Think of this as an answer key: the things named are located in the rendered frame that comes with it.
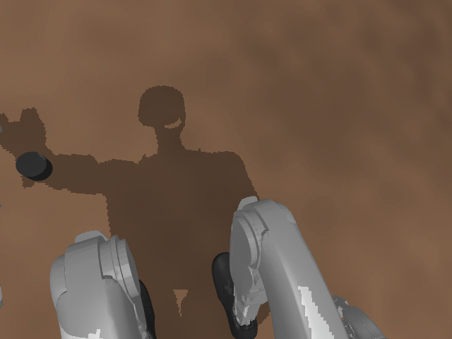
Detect tin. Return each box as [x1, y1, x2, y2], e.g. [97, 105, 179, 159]
[16, 152, 53, 181]

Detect right robot hand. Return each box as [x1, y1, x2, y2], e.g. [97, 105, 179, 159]
[332, 295, 386, 339]

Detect left robot foot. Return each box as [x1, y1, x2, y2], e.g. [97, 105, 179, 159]
[139, 280, 157, 339]

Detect right robot foot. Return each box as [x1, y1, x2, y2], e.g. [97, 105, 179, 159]
[212, 252, 258, 339]

